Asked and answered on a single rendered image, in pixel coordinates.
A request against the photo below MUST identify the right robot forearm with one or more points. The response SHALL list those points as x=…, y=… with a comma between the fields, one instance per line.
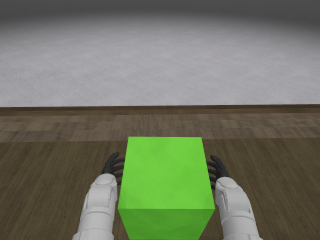
x=236, y=214

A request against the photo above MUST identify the robot left hand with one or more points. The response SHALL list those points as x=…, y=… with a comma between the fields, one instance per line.
x=110, y=168

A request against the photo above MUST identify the robot right hand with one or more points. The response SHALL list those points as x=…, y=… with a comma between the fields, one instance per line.
x=219, y=172

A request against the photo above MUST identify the carton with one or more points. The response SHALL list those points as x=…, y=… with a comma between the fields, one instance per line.
x=165, y=190

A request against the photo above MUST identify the left robot forearm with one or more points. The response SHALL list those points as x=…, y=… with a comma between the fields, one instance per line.
x=98, y=211

